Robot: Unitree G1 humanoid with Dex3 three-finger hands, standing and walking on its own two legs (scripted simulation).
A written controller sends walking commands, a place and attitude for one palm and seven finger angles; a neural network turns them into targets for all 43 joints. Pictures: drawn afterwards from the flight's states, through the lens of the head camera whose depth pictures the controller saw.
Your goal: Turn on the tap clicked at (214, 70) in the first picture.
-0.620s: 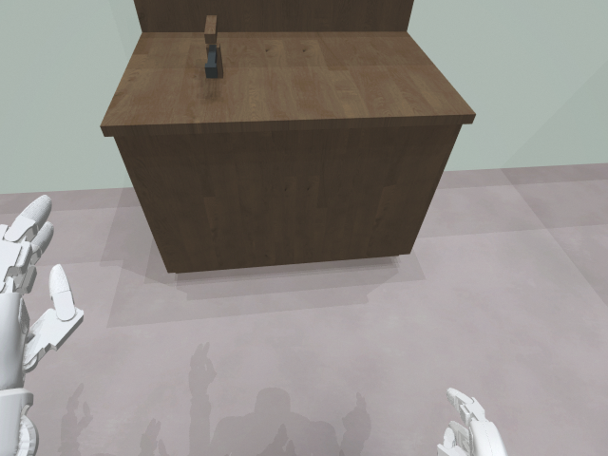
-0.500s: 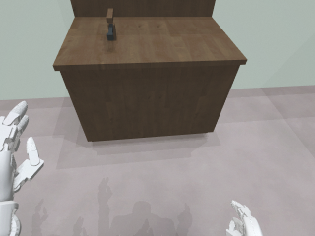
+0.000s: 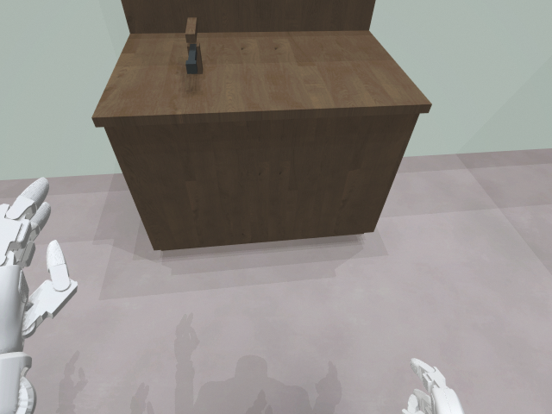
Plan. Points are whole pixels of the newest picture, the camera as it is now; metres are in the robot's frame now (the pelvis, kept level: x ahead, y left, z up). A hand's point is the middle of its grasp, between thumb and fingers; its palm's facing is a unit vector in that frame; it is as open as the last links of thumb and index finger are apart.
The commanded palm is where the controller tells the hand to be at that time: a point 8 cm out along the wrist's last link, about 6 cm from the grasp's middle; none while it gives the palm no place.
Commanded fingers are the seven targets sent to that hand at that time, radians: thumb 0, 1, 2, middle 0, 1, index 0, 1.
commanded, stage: walk to a spot facing it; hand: left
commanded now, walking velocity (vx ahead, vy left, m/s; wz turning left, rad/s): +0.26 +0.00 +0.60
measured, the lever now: (191, 67) +0.97 +0.29 +0.05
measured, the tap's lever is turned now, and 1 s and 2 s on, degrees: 0 0 0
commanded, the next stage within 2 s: none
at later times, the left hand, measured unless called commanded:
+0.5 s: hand (59, 273) +0.22 +0.24 +0.17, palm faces +0.53 -0.70 -0.48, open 7.4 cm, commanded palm +0.15 +0.28 +0.18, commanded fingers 0.00 0.90 0.90 -0.20 -0.30 -0.20 -0.30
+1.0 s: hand out of the picture +0.19 +0.28 +0.19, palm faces +0.76 -0.46 -0.45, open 7.4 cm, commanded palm +0.12 +0.29 +0.18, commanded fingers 0.00 0.90 0.90 -0.20 -0.30 -0.20 -0.30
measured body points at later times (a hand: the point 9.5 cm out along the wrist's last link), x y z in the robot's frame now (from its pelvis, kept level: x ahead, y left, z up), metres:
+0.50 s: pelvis +0.07 -0.03 +0.00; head +0.08 -0.04 +0.44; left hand +0.18 +0.28 +0.20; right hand +0.25 -0.22 -0.12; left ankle +0.02 +0.08 -0.66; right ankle +0.05 -0.13 -0.74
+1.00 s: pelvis +0.13 -0.03 -0.01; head +0.16 -0.03 +0.44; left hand +0.14 +0.30 +0.21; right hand +0.39 -0.10 -0.09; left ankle +0.10 +0.12 -0.74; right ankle +0.23 -0.13 -0.72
